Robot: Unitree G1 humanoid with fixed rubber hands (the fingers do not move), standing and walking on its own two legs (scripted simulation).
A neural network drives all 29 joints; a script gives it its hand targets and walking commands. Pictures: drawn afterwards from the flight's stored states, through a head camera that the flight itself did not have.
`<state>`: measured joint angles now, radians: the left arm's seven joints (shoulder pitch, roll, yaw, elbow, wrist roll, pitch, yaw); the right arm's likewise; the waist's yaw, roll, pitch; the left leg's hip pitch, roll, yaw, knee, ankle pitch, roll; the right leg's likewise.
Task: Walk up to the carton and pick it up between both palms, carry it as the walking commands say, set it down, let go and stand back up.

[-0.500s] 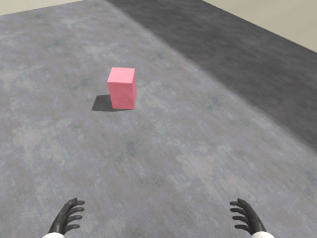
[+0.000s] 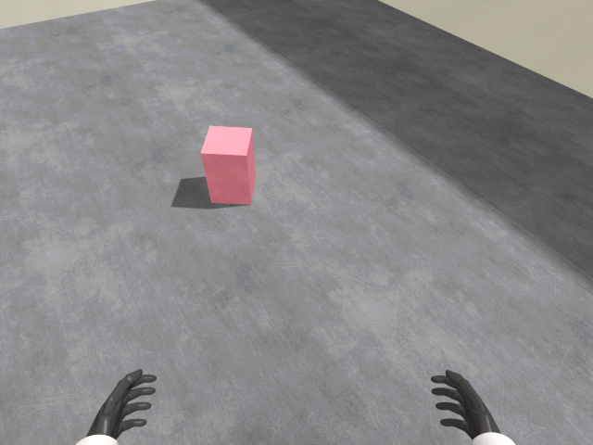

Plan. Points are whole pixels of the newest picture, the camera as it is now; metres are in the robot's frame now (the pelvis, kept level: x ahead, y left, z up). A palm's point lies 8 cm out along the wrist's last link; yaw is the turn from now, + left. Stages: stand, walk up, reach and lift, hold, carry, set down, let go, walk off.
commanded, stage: stand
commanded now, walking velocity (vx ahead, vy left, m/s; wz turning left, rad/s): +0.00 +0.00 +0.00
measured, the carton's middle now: (231, 166) +1.30 +0.25 -0.61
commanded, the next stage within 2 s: walk up in 0.68 s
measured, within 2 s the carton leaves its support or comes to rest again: neither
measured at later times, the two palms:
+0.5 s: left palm (104, 434) +0.15 +0.25 -0.07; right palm (482, 432) +0.15 -0.25 -0.07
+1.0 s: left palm out of the picture +0.13 +0.26 -0.07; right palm (476, 438) +0.14 -0.24 -0.07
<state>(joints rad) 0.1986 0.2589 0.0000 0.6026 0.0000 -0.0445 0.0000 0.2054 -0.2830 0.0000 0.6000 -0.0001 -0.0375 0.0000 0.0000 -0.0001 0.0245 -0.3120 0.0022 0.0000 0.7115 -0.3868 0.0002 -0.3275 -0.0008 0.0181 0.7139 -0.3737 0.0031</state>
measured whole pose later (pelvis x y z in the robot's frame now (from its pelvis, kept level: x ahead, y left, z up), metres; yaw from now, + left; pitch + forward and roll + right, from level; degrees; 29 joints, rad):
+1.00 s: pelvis -0.01 +0.01 +0.00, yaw +2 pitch -1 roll +0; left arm 0.21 0.27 0.00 0.60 0.00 -0.01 0.00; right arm 0.21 -0.29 0.00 0.60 0.00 0.02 0.03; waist 0.00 0.00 0.02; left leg -0.41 -0.01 0.00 0.89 -0.42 0.00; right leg -0.33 -0.03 0.00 0.69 -0.38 0.00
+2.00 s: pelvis +0.38 +0.15 +0.00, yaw +10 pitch +1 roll -3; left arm 0.34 0.27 0.00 0.72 0.00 0.00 -0.04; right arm 0.30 -0.25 0.00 0.62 0.00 -0.04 0.03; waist 0.00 -0.06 -0.01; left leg -0.40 0.02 0.00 0.76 -0.37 0.03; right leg -0.31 -0.05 -0.05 0.96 -0.46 0.04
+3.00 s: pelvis +0.77 +0.19 +0.02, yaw +10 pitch +1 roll -1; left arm 0.29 0.27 0.00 0.74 0.00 0.01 -0.03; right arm 0.33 -0.24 0.00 0.63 0.00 -0.02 0.01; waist 0.00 -0.06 0.00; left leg -0.30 0.01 0.00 0.54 -0.26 0.02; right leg -0.34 -0.04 -0.06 0.90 -0.48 0.02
